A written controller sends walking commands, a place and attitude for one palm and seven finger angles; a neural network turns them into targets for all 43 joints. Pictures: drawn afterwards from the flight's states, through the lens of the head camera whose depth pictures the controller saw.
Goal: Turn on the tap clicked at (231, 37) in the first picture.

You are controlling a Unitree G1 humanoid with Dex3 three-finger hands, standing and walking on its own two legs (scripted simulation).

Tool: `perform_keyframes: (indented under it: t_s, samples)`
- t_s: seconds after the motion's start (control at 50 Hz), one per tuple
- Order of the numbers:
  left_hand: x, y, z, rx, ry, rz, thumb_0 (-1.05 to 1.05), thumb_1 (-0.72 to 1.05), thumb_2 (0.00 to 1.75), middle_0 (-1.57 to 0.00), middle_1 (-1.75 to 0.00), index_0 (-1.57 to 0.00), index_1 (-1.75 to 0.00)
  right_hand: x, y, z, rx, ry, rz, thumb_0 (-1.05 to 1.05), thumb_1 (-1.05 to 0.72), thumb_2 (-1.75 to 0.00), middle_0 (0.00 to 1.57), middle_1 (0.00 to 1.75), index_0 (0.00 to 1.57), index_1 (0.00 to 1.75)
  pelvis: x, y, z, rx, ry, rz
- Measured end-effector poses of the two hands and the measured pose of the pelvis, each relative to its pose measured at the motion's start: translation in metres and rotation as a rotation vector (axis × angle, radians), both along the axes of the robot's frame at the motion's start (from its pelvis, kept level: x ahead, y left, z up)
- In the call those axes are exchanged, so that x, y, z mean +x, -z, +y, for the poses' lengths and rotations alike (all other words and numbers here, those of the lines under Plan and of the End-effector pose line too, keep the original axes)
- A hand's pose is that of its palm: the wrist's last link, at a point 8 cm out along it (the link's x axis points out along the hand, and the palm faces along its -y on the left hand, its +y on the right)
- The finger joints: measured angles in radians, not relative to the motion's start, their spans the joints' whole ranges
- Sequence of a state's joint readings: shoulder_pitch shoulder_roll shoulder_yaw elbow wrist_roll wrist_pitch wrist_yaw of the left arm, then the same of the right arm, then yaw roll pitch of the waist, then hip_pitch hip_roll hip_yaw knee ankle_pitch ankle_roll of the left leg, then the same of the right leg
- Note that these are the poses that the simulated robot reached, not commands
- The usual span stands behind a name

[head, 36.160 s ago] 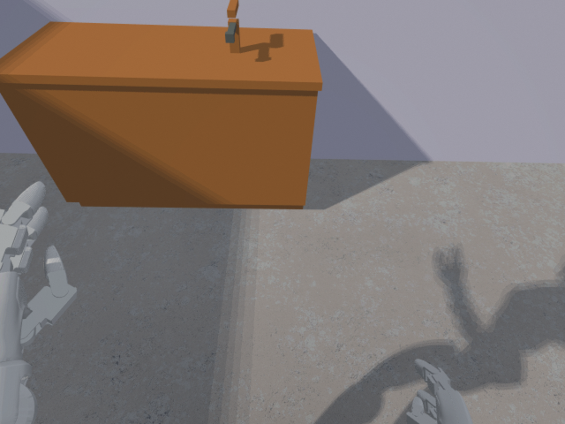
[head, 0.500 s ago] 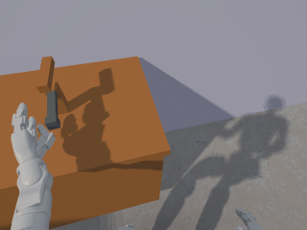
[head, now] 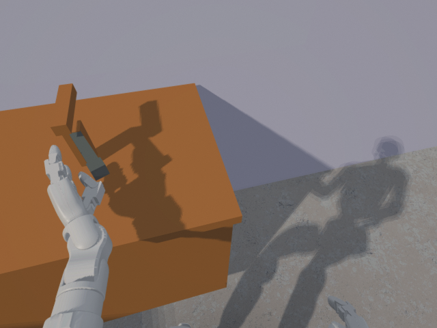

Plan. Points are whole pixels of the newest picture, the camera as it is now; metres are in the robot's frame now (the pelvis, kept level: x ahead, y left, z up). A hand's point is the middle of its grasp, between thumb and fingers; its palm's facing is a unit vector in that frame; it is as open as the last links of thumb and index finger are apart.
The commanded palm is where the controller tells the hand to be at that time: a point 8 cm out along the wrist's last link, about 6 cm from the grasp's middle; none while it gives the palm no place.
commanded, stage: push the lever round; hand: left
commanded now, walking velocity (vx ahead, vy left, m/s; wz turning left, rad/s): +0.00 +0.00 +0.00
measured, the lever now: (98, 168) +0.38 +0.25 +0.08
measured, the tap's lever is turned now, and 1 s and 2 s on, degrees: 24 45 83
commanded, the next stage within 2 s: lift the hand up off the lever in 1.86 s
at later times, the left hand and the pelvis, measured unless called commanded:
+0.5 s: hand (119, 181) +0.36 +0.21 +0.07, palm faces +0.71 -0.70 -0.07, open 7.7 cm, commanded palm +0.31 +0.23 +0.07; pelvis +0.00 -0.01 +0.00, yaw +0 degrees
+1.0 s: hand (134, 169) +0.39 +0.18 +0.07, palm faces +0.77 -0.64 -0.07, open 7.7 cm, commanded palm +0.34 +0.20 +0.07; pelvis +0.00 -0.01 +0.00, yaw +0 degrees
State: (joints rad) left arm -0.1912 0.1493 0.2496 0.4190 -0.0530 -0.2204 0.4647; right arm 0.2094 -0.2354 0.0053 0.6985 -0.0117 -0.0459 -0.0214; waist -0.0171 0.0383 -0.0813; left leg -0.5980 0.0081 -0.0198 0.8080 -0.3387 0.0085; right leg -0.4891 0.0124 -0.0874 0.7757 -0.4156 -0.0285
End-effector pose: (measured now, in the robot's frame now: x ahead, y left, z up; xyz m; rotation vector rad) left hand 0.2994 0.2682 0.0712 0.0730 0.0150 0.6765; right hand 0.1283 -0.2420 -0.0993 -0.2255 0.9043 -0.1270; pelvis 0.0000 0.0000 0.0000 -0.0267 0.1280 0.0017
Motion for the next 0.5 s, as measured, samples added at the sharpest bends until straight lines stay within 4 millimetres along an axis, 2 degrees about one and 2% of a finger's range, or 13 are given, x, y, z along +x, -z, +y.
perform_keyframes:
  t_s: [0.32, 0.5]
  samples:
    - [0.006, -0.003, -0.031, -0.003, -0.069, 0.006, 0.03, 0.94, 0.92, -0.15, -0.15, -0.15, -0.15, 0.004, 0.001, -0.006, 0.010, 0.008, 0.025, 0.01, -0.90, -0.90, 0.20, 0.30, 0.20, 0.30, 0.005, -0.001, -0.005, 0.005, 0.002, -0.005]
    - [0.006, -0.005, -0.040, -0.010, -0.118, 0.012, 0.03, 0.93, 0.92, -0.15, -0.15, -0.15, -0.15, 0.011, -0.001, -0.007, 0.012, 0.003, 0.018, 0.01, -0.90, -0.90, 0.20, 0.30, 0.20, 0.30, 0.004, -0.002, -0.010, 0.006, -0.003, -0.012]
